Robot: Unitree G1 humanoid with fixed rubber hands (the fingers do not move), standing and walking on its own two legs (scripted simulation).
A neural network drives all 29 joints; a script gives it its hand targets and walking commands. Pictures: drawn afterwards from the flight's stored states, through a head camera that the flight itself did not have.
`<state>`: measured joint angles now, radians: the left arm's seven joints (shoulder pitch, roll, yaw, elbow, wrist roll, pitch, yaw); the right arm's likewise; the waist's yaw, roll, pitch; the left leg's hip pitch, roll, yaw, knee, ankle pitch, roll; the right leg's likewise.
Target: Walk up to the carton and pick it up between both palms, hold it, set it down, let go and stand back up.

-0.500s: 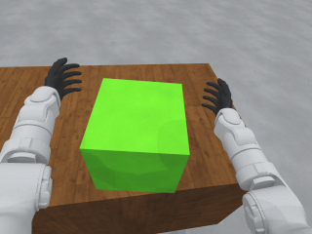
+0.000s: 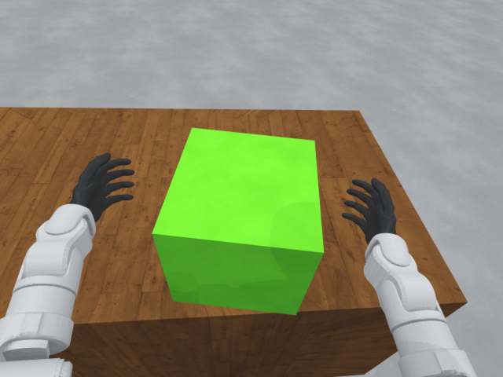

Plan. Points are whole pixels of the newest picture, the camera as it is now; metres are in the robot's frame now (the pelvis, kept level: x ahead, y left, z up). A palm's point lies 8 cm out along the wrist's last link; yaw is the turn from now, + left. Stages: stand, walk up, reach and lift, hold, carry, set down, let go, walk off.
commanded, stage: set down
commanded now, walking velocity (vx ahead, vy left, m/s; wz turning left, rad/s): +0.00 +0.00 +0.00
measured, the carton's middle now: (243, 220) +0.42 +0.01 -0.01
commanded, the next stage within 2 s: none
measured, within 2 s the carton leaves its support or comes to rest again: neither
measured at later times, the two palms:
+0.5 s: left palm (79, 267) +0.29 +0.26 +0.05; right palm (379, 281) +0.25 -0.19 +0.05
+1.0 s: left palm (60, 354) +0.19 +0.27 +0.00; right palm (371, 337) +0.19 -0.17 -0.01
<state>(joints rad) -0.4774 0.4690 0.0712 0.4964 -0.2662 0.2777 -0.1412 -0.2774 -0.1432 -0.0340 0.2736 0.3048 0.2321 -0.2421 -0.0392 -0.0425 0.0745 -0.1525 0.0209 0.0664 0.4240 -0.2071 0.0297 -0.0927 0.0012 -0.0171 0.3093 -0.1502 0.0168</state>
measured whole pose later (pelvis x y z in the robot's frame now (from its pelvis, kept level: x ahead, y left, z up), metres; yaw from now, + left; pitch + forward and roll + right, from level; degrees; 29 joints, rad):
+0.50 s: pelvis +0.01 +0.00 +0.00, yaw -1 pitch -5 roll -1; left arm -0.06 0.43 0.06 0.26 -0.29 0.10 -0.15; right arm 0.14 -0.09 0.00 0.00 0.22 0.13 -0.23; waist 0.02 -0.02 0.10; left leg -0.10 0.02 0.08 0.41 -0.22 0.03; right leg -0.06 0.00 0.00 0.32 -0.18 0.01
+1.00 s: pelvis +0.03 -0.01 +0.00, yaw +1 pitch -6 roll -2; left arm 0.35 0.43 0.05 0.21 -0.26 -0.22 -0.20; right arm 0.47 -0.02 0.10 0.14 0.18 -0.29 -0.23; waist 0.06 -0.02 0.13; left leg -0.09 0.03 0.05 0.49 -0.29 0.02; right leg -0.02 0.01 -0.03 0.37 -0.24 0.01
